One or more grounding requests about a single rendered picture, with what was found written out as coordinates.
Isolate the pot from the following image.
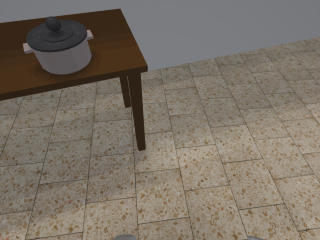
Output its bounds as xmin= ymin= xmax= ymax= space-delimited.
xmin=23 ymin=29 xmax=94 ymax=75

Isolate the table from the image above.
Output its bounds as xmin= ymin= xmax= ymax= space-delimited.
xmin=0 ymin=8 xmax=148 ymax=151

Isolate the lid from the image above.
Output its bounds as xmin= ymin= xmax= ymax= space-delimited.
xmin=26 ymin=19 xmax=87 ymax=53

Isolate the knob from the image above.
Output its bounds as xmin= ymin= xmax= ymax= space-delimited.
xmin=45 ymin=16 xmax=61 ymax=32

